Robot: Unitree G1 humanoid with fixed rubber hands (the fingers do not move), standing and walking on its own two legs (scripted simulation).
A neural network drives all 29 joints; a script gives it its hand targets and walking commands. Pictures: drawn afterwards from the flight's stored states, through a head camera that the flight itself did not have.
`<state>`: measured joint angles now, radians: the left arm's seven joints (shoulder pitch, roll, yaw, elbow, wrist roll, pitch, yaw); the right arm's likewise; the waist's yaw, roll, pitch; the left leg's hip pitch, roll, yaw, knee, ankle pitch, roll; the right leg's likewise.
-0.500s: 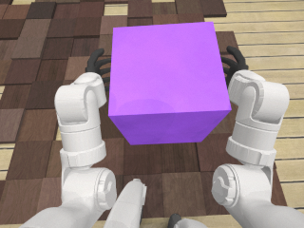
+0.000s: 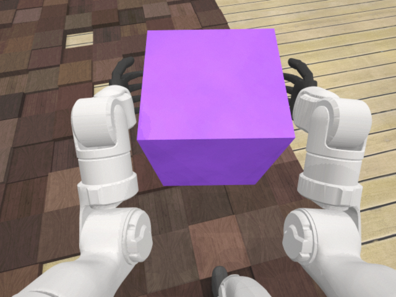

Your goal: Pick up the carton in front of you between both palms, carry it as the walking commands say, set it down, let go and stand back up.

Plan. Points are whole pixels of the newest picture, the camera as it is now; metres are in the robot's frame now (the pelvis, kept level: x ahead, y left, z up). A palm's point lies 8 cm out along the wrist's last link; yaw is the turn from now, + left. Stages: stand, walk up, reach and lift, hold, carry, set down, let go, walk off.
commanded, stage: carry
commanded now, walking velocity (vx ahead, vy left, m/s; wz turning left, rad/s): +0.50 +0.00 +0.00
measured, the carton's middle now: (209, 119) +0.41 -0.03 +0.10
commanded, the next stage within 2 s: none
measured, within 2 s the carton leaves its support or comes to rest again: neither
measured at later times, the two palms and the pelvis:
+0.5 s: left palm (122, 22) +0.71 +0.16 +0.13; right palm (243, 23) +0.69 -0.14 +0.13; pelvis +0.32 +0.03 -0.01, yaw +1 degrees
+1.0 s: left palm out of the picture +0.99 +0.18 +0.10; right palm out of the picture +1.02 -0.12 +0.10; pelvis +0.64 -0.01 +0.00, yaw +3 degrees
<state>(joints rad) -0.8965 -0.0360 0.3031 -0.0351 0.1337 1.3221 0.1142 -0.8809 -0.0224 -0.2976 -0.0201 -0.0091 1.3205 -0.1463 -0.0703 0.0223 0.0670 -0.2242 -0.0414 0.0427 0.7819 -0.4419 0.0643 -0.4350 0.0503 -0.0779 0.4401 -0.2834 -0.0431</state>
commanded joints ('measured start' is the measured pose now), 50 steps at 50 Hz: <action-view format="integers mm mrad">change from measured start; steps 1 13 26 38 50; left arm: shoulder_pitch -530 -907 -611 -540 -588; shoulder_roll -838 -1084 -1054 -1025 -1078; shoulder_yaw -583 -710 -596 -671 -778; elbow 94 -120 148 89 -109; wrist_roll -361 -649 -411 -426 -602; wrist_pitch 11 -14 -38 -129 -109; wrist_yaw -174 -237 -191 -196 -239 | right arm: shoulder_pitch -765 -741 -815 -651 -501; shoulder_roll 1036 958 1209 1210 1081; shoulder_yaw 685 566 675 738 729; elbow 14 -62 5 37 -84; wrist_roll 435 227 458 445 305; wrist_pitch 19 -16 -39 -126 -129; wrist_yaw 260 152 286 285 172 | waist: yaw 175 40 -1 117 125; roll -257 -150 68 -259 -119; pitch -678 -634 -577 -755 -633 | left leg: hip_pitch -599 111 478 -363 -502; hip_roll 5 -11 304 -33 66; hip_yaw -80 95 -209 -3 30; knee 442 -253 -350 509 120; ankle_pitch -160 359 956 -131 79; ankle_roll -30 -20 116 -59 -54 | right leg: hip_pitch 1082 382 -346 947 641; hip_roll -320 -208 -63 -440 -292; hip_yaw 337 97 6 494 214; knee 135 57 590 104 -43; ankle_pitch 883 547 -149 868 610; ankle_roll -215 -87 27 -258 -170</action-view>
